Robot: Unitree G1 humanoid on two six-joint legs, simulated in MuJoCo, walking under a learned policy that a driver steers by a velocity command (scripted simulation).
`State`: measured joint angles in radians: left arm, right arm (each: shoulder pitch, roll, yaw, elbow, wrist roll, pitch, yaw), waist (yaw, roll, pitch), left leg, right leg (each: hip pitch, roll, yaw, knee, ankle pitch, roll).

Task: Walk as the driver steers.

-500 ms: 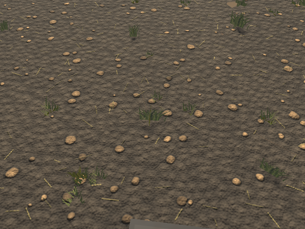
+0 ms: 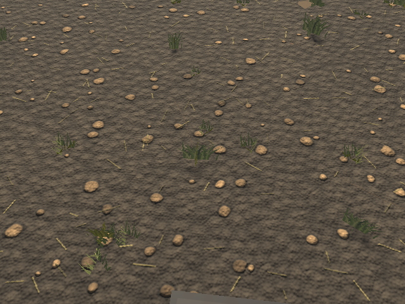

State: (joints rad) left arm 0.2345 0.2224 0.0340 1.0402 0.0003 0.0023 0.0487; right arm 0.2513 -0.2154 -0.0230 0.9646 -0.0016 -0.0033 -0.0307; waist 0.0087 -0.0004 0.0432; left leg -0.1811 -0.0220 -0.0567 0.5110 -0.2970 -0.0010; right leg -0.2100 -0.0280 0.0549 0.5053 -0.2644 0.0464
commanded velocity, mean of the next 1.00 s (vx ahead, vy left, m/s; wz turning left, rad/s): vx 0.28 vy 0.00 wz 0.00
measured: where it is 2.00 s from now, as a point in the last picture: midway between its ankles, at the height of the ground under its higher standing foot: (219, 217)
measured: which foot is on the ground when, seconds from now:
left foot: down 0.00-0.44, up 0.46-0.86, down 0.88-1.00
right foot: down 0.00-0.90, up 0.92-1.00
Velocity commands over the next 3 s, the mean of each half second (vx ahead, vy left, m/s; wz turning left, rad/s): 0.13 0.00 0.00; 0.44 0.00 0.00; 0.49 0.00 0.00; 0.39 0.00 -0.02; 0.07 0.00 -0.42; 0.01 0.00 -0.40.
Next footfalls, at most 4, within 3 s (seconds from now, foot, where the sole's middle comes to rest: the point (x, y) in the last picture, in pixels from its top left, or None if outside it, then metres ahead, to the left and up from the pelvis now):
0.88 left None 0.41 0.10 -0.77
1.42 right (250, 245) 0.73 -0.13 -0.77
1.92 left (191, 179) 1.02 0.09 -0.77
2.40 right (249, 199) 0.92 -0.14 -0.77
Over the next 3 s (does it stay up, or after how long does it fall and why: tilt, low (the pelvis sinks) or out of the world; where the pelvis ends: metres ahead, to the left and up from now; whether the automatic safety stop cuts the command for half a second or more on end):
stays up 0.93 -0.02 0.00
